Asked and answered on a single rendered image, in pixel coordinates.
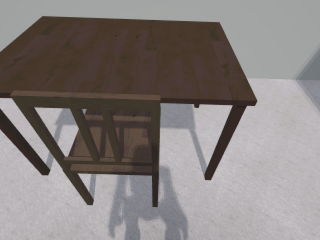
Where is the chair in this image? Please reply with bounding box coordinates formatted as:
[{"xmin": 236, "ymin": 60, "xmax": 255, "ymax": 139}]
[{"xmin": 10, "ymin": 90, "xmax": 161, "ymax": 207}]

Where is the table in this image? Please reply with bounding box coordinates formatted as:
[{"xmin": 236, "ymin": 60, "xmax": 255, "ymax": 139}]
[{"xmin": 0, "ymin": 16, "xmax": 258, "ymax": 181}]

